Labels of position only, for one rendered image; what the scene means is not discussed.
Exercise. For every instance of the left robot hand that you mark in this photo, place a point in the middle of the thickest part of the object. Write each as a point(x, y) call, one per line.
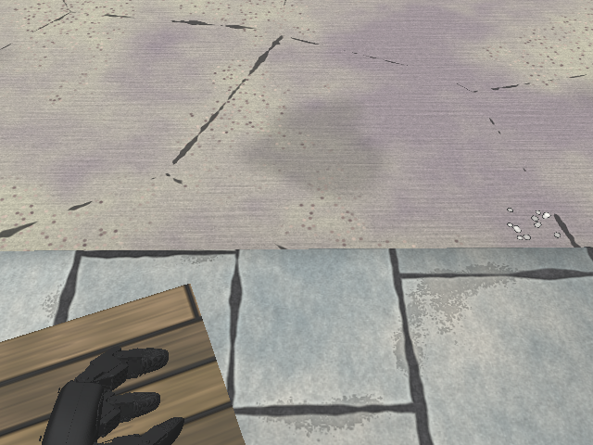
point(87, 409)

